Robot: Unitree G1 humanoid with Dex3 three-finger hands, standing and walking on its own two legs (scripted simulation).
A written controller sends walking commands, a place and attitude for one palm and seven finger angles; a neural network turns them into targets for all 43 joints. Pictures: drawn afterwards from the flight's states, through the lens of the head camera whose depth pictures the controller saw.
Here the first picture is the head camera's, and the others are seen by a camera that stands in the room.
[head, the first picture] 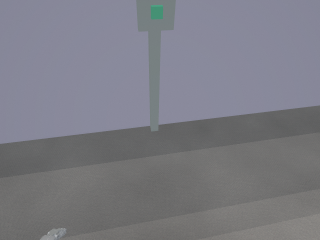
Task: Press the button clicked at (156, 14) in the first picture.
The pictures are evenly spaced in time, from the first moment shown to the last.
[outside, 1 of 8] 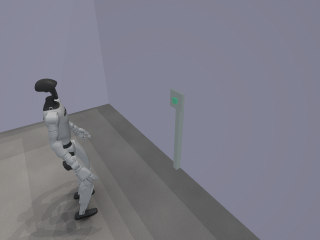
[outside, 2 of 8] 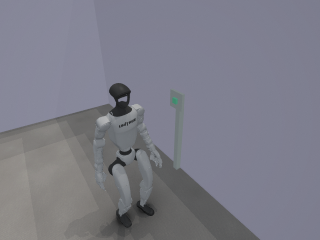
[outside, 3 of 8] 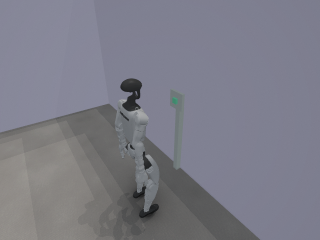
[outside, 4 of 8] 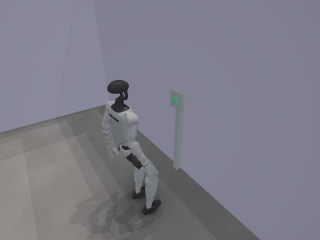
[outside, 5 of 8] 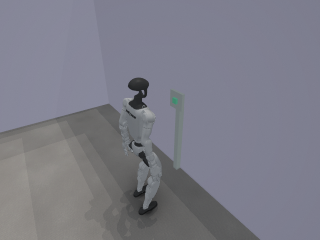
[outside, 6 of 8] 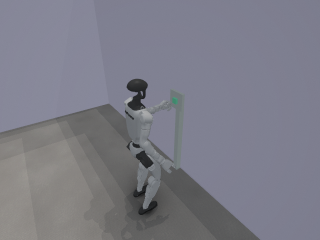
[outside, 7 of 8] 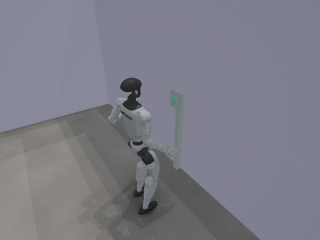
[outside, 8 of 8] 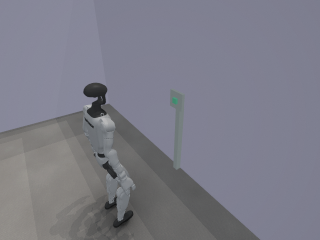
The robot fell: no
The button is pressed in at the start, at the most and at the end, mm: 0 9 0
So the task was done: yes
